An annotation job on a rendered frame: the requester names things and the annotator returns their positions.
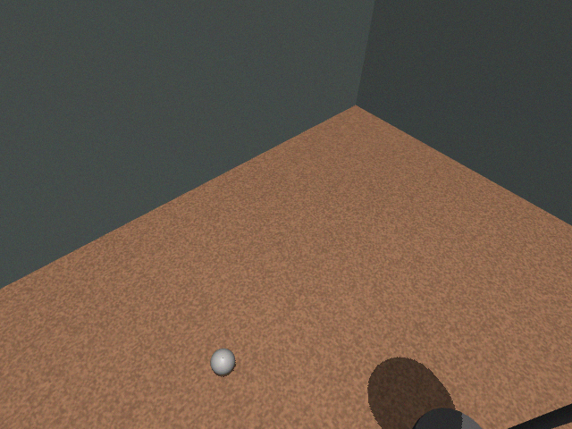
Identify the ball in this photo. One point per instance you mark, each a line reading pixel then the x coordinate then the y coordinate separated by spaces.
pixel 222 361

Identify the floor lamp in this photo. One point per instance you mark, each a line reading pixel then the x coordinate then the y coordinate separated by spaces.
pixel 448 418

